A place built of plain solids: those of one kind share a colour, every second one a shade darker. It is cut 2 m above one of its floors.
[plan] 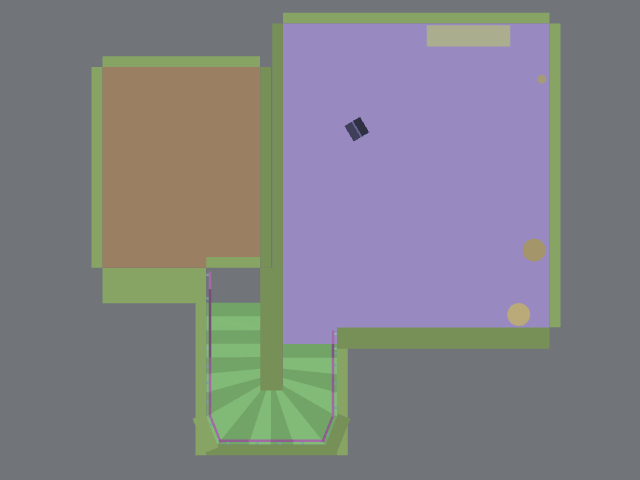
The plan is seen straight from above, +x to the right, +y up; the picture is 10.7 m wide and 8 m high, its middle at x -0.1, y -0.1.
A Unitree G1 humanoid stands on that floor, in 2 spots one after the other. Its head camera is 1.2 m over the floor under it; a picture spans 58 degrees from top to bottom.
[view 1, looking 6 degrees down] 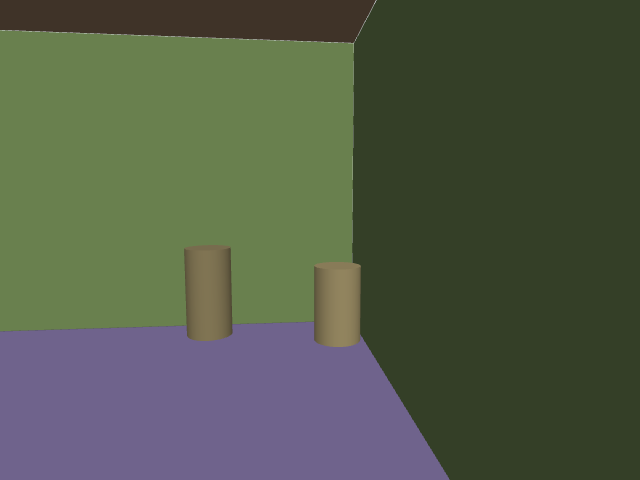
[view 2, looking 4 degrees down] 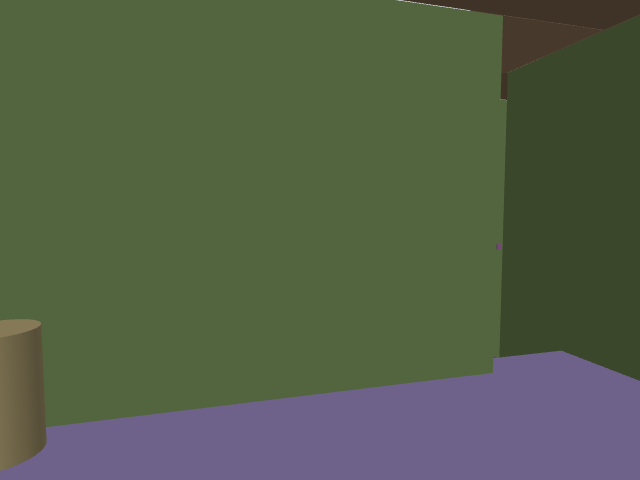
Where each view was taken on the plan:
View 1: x -0.26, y -0.83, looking -6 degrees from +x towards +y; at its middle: wall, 4.03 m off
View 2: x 2.26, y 1.08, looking -106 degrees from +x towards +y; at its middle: wall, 2.75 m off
